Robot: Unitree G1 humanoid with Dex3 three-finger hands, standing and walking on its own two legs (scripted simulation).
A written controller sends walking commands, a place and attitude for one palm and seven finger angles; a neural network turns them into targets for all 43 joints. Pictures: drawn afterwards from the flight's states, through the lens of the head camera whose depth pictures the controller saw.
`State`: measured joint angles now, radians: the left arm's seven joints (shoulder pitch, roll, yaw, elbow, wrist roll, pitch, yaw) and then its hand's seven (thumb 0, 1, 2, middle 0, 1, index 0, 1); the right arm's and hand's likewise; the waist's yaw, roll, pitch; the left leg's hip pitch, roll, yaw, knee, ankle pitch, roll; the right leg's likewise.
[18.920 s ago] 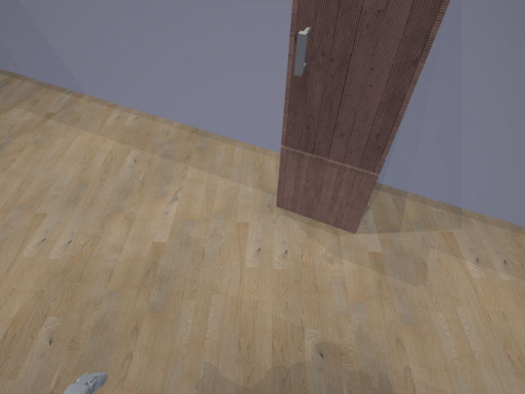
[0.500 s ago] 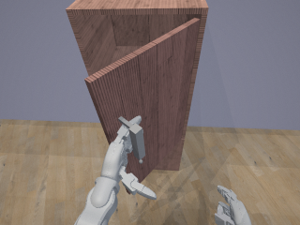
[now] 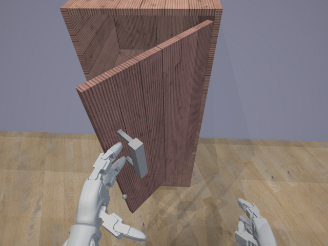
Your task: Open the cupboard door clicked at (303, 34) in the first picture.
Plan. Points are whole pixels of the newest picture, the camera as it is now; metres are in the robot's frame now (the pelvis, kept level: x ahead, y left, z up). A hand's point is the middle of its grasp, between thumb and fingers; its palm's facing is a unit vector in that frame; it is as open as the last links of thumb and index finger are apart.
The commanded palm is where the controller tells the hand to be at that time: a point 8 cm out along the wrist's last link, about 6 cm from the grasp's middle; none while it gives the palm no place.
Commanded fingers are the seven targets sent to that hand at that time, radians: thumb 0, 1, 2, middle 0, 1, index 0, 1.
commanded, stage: slide the hand sideways off the handle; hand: left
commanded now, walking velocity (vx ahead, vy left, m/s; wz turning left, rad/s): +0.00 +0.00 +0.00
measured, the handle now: (132, 154) +0.31 +0.10 +0.08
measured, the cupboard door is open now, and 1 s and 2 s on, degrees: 50 49 49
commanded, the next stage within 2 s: draw the hand back to the body in 0.44 s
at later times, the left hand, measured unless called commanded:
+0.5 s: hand (98, 214) +0.17 +0.14 +0.08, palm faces +0.00 -1.00 -0.02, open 16.3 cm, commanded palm +0.14 +0.19 +0.08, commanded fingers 0.00 -0.50 0.30 -0.15 -0.30 -0.15 -0.30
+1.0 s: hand (70, 209) +0.17 +0.18 +0.11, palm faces +0.01 -1.00 -0.09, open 16.3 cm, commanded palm +0.13 +0.25 +0.13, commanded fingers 0.00 -0.36 0.36 -0.16 -0.30 -0.16 -0.30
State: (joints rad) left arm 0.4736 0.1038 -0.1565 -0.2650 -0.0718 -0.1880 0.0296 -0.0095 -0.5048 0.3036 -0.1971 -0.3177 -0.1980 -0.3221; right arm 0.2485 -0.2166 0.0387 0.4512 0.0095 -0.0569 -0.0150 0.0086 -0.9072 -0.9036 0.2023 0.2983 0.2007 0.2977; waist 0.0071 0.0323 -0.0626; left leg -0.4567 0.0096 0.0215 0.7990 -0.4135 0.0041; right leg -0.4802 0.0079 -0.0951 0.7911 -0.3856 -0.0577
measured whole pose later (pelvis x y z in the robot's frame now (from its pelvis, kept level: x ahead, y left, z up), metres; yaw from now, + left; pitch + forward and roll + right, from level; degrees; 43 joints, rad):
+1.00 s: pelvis +0.00 +0.02 +0.00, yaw +1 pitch +3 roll -2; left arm 0.65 0.24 0.08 -0.48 -0.23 -0.10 -0.16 -0.01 -0.50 0.31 -0.15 -0.30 -0.15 -0.30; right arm 0.28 -0.23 0.05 0.46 0.05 -0.16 -0.07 0.01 -0.91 -0.90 0.20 0.30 0.20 0.30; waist 0.03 0.06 -0.10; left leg -0.47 0.00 0.00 0.86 -0.45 0.03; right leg -0.46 0.00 -0.11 0.80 -0.40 -0.03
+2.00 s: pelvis +0.01 +0.02 +0.04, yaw +0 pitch -5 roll +0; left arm 0.47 0.32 0.30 -0.37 -0.05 -0.07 0.12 0.02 0.86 0.89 -0.21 -0.30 -0.21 -0.30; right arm 0.18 -0.23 0.02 0.65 0.00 -0.09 -0.08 0.01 -0.91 -0.90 0.20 0.30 0.20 0.30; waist 0.07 0.07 0.04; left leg -0.05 -0.01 0.03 0.39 -0.24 0.02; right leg -0.06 0.01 -0.08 0.36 -0.20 -0.03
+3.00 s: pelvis -0.09 +0.04 +0.02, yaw +2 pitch -1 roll -2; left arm 0.54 0.39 0.40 -0.55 -0.01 -0.19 0.15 0.02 0.88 0.90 -0.21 -0.30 -0.21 -0.30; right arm 0.19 -0.22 0.00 0.56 0.01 -0.04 -0.07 0.01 -0.90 -0.90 0.21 0.30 0.20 0.30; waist 0.01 -0.01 0.06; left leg -0.45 -0.03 0.01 0.72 -0.35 0.03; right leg -0.39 0.00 -0.05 0.57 -0.17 0.00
